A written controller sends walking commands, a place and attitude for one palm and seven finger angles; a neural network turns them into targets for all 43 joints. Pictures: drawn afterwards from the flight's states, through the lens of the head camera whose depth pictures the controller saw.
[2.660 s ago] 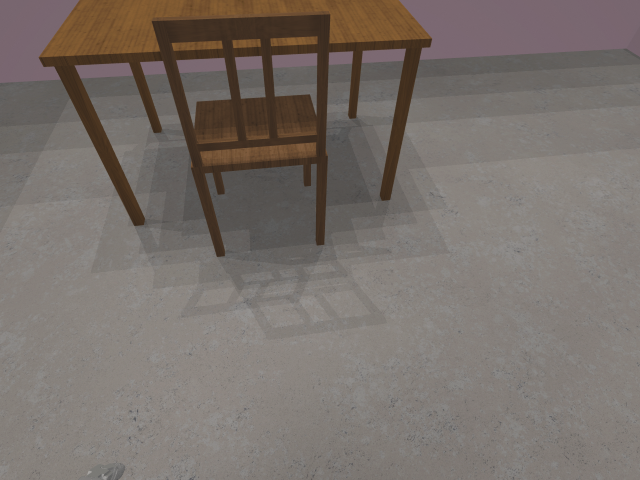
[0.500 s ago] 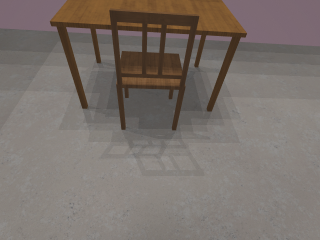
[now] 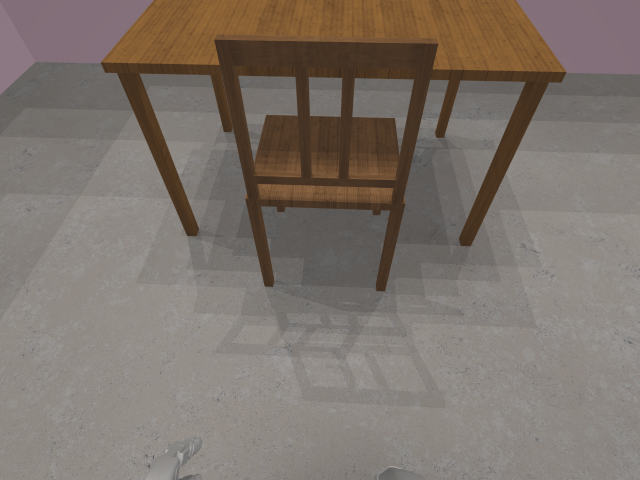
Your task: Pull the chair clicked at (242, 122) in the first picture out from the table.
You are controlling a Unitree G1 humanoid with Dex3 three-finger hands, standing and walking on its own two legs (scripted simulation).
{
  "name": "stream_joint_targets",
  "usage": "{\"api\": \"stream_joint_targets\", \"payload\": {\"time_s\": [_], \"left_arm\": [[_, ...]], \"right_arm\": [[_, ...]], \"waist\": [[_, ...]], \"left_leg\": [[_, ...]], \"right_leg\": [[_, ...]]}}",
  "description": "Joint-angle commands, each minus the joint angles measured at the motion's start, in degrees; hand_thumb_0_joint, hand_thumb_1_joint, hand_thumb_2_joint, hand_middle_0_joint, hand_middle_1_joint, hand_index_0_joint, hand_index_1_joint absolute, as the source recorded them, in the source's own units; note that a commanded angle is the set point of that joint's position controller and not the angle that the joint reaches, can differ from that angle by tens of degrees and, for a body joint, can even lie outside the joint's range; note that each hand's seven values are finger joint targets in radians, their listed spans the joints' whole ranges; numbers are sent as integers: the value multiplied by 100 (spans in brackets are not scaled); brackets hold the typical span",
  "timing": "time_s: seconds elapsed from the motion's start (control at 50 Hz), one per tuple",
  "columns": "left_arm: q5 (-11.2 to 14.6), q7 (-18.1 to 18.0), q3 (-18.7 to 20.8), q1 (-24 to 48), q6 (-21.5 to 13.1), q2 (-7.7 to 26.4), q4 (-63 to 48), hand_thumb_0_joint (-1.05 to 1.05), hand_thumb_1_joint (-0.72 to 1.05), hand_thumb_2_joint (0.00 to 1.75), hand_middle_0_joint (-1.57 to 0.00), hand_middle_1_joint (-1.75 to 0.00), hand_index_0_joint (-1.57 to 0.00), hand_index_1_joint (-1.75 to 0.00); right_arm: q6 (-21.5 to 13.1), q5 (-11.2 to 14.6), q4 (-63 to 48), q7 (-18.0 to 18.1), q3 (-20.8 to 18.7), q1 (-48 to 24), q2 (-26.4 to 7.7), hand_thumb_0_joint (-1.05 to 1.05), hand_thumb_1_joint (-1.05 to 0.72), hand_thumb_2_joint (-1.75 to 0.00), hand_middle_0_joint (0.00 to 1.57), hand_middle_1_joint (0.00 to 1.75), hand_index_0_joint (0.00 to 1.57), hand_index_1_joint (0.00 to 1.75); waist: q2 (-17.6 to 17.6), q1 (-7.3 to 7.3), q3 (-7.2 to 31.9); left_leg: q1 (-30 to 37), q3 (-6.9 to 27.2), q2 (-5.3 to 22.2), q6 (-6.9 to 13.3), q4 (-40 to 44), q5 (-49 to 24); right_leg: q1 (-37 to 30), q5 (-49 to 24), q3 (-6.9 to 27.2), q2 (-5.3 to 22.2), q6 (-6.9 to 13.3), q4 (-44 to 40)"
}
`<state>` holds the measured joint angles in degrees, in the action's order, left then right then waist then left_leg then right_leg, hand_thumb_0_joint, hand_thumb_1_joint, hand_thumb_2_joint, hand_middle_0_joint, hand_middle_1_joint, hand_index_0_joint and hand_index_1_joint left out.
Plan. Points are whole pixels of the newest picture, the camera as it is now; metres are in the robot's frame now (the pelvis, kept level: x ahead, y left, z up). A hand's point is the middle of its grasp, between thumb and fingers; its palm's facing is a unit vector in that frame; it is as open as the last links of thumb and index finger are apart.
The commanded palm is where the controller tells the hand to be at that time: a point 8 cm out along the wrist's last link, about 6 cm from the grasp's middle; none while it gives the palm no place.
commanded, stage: take the last steps up to it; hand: left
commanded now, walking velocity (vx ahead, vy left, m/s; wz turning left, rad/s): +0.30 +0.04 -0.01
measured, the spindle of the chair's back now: (304, 126) +0.85 +0.05 -0.06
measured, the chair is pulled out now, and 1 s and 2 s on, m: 0.00 0.00 0.00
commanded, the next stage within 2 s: come to a stop and stand still in 0.82 s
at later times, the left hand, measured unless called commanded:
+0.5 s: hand out of the picture +0.13 +0.21 -0.16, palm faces +0.07 -0.99 -0.15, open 7.4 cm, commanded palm none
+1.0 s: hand (229, 323) +0.38 +0.17 -0.14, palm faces +0.00 -0.97 -0.22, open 7.2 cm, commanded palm none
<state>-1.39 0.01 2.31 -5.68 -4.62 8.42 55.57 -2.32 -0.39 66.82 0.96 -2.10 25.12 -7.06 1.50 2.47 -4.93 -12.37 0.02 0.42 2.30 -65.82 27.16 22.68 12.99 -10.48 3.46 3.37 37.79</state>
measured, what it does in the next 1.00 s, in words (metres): walks ahead: left foot, then right foot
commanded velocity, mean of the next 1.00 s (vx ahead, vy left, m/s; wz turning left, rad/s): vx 0.20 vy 0.03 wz -0.03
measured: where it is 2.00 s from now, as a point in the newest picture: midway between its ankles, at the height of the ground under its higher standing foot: (326, 424)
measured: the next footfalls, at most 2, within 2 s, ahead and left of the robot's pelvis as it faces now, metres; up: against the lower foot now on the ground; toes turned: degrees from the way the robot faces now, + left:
left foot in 0.34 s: +0.21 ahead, +0.13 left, +0.00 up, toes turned +10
right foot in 0.76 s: +0.39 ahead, -0.10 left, +0.00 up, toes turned -10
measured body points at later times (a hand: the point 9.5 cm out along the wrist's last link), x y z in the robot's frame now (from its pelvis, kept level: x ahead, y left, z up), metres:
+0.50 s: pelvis +0.17 +0.04 +0.02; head +0.19 +0.06 +0.47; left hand +0.13 +0.27 -0.14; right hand +0.24 -0.19 -0.12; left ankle +0.17 +0.13 -0.72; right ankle +0.14 -0.08 -0.64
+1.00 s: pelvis +0.34 -0.01 +0.03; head +0.36 -0.02 +0.47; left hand +0.38 +0.22 -0.12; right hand +0.34 -0.23 -0.14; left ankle +0.35 +0.13 -0.66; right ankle +0.35 -0.09 -0.72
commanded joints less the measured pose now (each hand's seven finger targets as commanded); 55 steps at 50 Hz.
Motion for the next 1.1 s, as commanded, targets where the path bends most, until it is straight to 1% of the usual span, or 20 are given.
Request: {"api": "stream_joint_targets", "payload": {"time_s": [0.0, 0.06, 0.22, 0.28, 0.3, 0.32, 0.34, 0.4, 0.46, 0.62, 0.7, 0.72, 0.74, 0.76, 0.78, 0.82, 0.88, 0.98, 1.04, 1.08], "left_arm": [[-2, -154, 99, -1151, -6, 600, 226, 0, 90, 90, -20, -30, -20, -30], [-16, -143, 83, -1045, -4, 568, 241, 0, 90, 90, -20, -30, -20, -30], [-30, -42, 192, -1520, 85, 999, 428, 0, 90, 90, -20, -30, -20, -30], [22, -23, 194, -1480, 164, 964, 476, 0, 90, 90, -20, -30, -20, -30], [38, 6, 144, -1526, 182, 730, 424, 0, 90, 90, -20, -30, -20, -30], [61, 54, 99, -1467, 181, 426, 259, 0, 90, 90, -20, -30, -20, -30], [-11, 16, 101, -1172, 179, 584, 116, 0, 90, 90, -20, -30, -20, -30], [-16, 87, 136, -1170, 185, 508, 317, 0, 90, 90, -20, -30, -20, -30], [-24, 71, 121, -1537, 293, 313, 478, 0, 90, 90, -20, -30, -20, -30], [-3, 96, 92, -616, 334, 298, 126, 0, 90, 90, -20, -30, -20, -30], [-31, 92, 152, -1166, 258, 431, 288, 0, 90, 90, -20, -30, -20, -30], [-47, 57, 211, -1740, 202, 699, 472, 0, 90, 90, -20, -30, -20, -30], [-74, -4, 326, -2429, 111, 1196, 652, 0, 90, 90, -20, -30, -20, -30], [32, -27, 381, -2839, 112, 1635, 707, 0, 90, 90, -20, -30, -20, -30], [72, -61, 351, -2536, 107, 1533, 660, 0, 90, 90, -20, -30, -20, -30], [74, -125, 234, -1602, 120, 1009, 407, 0, 90, 90, -20, -30, -20, -30], [22, -152, 89, -1190, 55, 637, 302, 0, 90, 90, -20, -30, -20, -30], [21, -190, 40, -1100, 162, 688, 380, 0, 90, 90, -20, -30, -20, -30], [33, -238, 71, -1097, 302, 801, 427, 0, 90, 90, -20, -30, -20, -30], [63, -262, 80, -1025, 384, 829, 446, 0, 90, 90, -20, -30, -20, -30]], "right_arm": [[38, -97, -557, -51, -67, -148, -198, 0, -90, -90, 20, 30, 20, 30], [172, -115, -500, -104, -76, 48, -148, 0, -90, -90, 20, 30, 20, 30], [35, -97, -1019, -263, -85, -1196, -409, 0, -90, -90, 20, 30, 20, 30], [-64, -95, -840, -209, -100, -705, -627, 0, -90, -90, 20, 30, 20, 30], [-107, -126, -705, -141, -185, -165, -1022, 0, -90, -90, 20, 30, 20, 30], [-99, -168, -613, -84, -325, 413, -1592, 0, -90, -90, 20, 30, 20, 30], [-72, -146, -582, -27, -295, 476, -1579, 0, -90, -90, 20, 30, 20, 30], [-169, -85, -771, 35, -114, -400, -946, 0, -90, -90, 20, 30, 20, 30], [-281, -68, -738, 71, -94, -482, -762, 0, -90, -90, 20, 30, 20, 30], [-188, -97, -414, 34, -134, -186, -866, 0, -90, -90, 20, 30, 20, 30], [-113, -99, -341, 35, -132, -263, -930, 0, -90, -90, 20, 30, 20, 30], [-133, -57, -323, 9, -100, -286, -807, 0, -90, -90, 20, 30, 20, 30], [-168, -3, -441, -33, -52, -179, -565, 0, -90, -90, 20, 30, 20, 30], [-164, 7, -598, -30, -37, -123, -566, 0, -90, -90, 20, 30, 20, 30], [-115, -4, -592, -15, -64, -427, -612, 0, -90, -90, 20, 30, 20, 30], [-62, -24, -591, -23, -87, -680, -473, 0, -90, -90, 20, 30, 20, 30], [78, -82, -441, -43, -31, -260, -296, 0, -90, -90, 20, 30, 20, 30], [187, -17, -467, -5, 84, -462, -145, 0, -90, -90, 20, 30, 20, 30], [237, 23, -580, 34, 61, -809, -285, 0, -90, -90, 20, 30, 20, 30], [246, 12, -554, 54, 25, -693, -445, 0, -90, -90, 20, 30, 20, 30]], "waist": [[-487, -248, 196], [-825, 7, 324], [-721, -341, 94], [-311, -42, 174], [655, 189, 355], [1858, 339, 422], [1570, 410, 347], [337, -37, -10], [272, -287, 254], [470, -129, -155], [323, -457, 54], [-294, -755, 279], [-1495, -953, 825], [-1971, -909, 1187], [-1790, -900, 1171], [-555, -540, 455], [-754, -131, 401], [-752, -168, 618], [-993, -281, 501], [-805, -148, 493]], "left_leg": [[-1606, 183, 640, -69, -766, -697], [-1314, -146, 704, -241, 203, -956], [-825, -687, 550, -229, 2630, -1083], [572, -903, 355, -224, 3770, -1219], [1350, 27, 926, 5, 4355, -744], [1743, 1778, 2189, 560, 5246, -308], [1570, 2192, 2469, 829, 5548, -123], [853, 1043, 2023, 782, 5572, -1196], [830, 97, 1711, 724, 5453, -2932], [747, -243, 1594, 804, 5370, -2694], [447, -532, 1352, 503, 4281, -2816], [-81, -762, 1080, 324, 3373, -2708], [-1205, -1146, 489, 37, 1783, -1395], [-1842, -837, 31, -54, 233, 748], [-1942, -167, 205, -15, -442, 644], [-2087, 24, 551, -58, -588, -248], [-1506, -151, 603, -238, 231, -762], [-835, -374, 333, -442, 2112, -982], [-425, -344, 255, -443, 3034, -1282], [282, -311, 317, -419, 4031, -2331]], "right_leg": [[-655, -1138, 1683, 1779, 556, -2346], [-279, -937, 904, 1421, 434, -2511], [-704, 635, 1157, 1381, 562, -2618], [-296, 748, 784, 939, 303, -1764], [259, 782, 457, 488, 70, -564], [1192, 1745, -99, -160, -214, 1187], [1558, 2039, 473, -96, -162, 2257], [1564, 826, 906, 388, -194, 2915], [1139, 388, 815, 423, -371, 2543], [566, 231, 457, 257, -276, 351], [-873, -185, 100, -163, -126, -656], [-1846, -497, 375, -48, -43, -958], [-3003, -954, 2063, 1203, 391, -1305], [-3270, -1558, 3550, 2202, 1012, -2075], [-2814, -1572, 3540, 2156, 1087, -2217], [-1848, -1511, 2536, 1808, 974, -2251], [-1054, -2319, 1298, 1333, 673, -2343], [-1197, -3738, 926, 1066, 560, -2001], [-1181, -3507, 926, 1021, 472, -1686], [-934, -2626, 923, 869, 230, -1294]]}}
